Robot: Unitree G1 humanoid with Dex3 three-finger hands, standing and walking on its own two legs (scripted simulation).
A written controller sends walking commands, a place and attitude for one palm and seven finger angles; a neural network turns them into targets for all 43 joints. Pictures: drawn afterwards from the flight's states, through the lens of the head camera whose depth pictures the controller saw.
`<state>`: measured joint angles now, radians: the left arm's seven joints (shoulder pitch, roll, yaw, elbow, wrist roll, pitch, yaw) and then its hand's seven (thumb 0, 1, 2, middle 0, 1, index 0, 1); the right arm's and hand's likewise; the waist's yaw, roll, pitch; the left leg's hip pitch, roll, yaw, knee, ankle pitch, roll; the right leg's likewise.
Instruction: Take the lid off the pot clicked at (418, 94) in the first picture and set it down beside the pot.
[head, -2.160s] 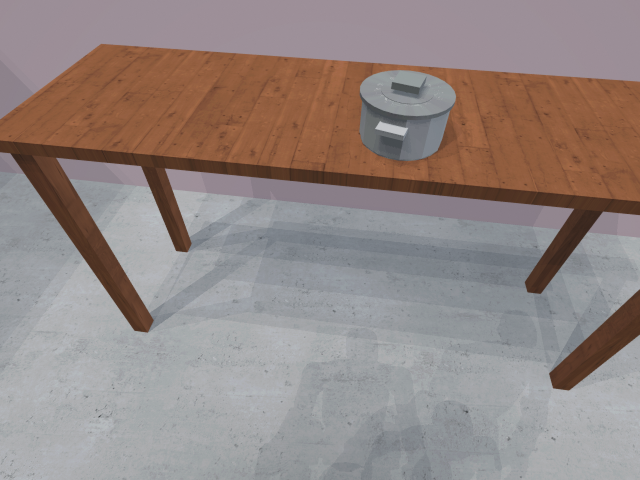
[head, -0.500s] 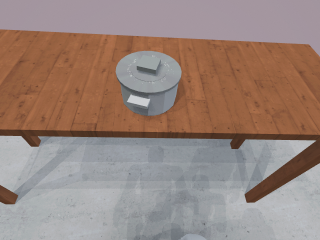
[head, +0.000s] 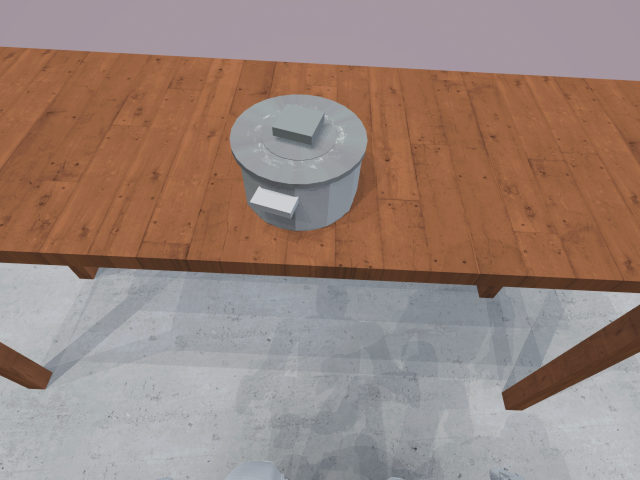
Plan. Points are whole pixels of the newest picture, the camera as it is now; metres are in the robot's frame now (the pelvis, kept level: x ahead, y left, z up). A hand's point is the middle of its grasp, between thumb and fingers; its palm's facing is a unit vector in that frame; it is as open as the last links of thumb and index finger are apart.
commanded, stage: come to a stop and stand still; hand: left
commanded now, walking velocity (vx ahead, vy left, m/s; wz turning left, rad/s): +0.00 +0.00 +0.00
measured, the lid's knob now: (299, 123) +0.50 +0.07 +0.16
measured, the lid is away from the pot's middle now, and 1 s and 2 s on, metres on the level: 0.00 0.00 0.00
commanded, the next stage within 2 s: look again from close up in 0.78 s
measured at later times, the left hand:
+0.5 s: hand out of the picture -0.01 +0.25 -0.16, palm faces +0.00 -0.98 -0.21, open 7.4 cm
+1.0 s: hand out of the picture +0.00 +0.23 -0.17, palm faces +0.00 -0.98 -0.17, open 7.3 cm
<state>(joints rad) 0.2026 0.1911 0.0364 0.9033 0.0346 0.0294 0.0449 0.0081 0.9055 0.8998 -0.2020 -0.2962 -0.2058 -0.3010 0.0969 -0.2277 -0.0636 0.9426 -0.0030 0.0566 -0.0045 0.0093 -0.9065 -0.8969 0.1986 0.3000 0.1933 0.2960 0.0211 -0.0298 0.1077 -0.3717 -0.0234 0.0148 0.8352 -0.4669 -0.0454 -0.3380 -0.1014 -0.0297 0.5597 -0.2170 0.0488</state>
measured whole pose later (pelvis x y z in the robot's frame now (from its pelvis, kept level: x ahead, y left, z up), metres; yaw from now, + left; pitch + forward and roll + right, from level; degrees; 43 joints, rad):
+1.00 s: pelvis +0.01 +0.08 +0.01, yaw -2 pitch -1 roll +0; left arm 0.31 0.13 -0.01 1.07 0.01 0.02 0.04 0.01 0.92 0.90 -0.20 -0.30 -0.20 -0.30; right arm 0.32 -0.14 0.01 1.07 -0.01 -0.01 -0.04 0.02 -0.92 -0.90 0.20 0.30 0.20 0.30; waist 0.00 0.00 0.03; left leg -0.16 -0.11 0.09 0.40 -0.24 0.13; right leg -0.20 -0.03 0.03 0.47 -0.26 0.02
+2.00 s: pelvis +0.03 +0.04 +0.01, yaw -2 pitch -1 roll +0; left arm 0.33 0.11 -0.02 1.09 0.01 0.00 0.05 0.01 0.92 0.90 -0.20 -0.30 -0.20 -0.30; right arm 0.31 -0.11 0.01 1.12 0.00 -0.02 -0.04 0.01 -0.91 -0.90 0.20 0.30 0.20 0.30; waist 0.00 -0.01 0.04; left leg -0.13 -0.05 0.08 0.43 -0.29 0.08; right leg -0.15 0.02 0.02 0.45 -0.29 -0.01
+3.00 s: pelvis +0.04 -0.03 +0.00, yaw +0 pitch +0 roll -1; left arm 0.30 0.17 0.04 0.96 0.02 0.07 0.03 0.01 0.92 0.90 -0.20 -0.30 -0.20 -0.30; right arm 0.21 -0.11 -0.03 0.99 -0.02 0.00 -0.06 0.01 -0.91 -0.90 0.20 0.30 0.20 0.30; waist -0.01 -0.07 0.06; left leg -0.26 0.03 0.07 0.61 -0.36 0.04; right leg -0.37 0.11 -0.01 1.01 -0.51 -0.02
